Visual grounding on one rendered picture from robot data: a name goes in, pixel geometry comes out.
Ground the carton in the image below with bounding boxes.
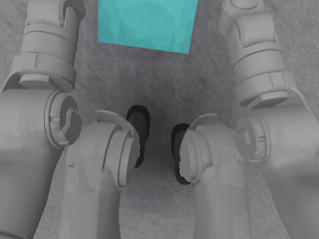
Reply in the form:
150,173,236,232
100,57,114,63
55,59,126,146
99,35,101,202
98,0,198,54

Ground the left robot foot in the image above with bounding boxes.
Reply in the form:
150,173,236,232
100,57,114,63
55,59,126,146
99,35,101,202
126,105,151,168

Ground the robot left forearm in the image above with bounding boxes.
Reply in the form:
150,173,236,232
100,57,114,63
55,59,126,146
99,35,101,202
0,0,87,94

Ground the robot right shin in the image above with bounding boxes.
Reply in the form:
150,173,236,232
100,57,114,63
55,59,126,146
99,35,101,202
178,114,246,182

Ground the robot right forearm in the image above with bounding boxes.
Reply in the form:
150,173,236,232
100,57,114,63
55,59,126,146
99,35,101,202
217,0,319,128

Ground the robot left upper arm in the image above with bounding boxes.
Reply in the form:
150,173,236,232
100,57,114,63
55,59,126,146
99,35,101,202
0,89,82,239

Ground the robot right upper arm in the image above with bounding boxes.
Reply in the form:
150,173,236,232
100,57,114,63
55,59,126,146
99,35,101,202
234,104,319,239

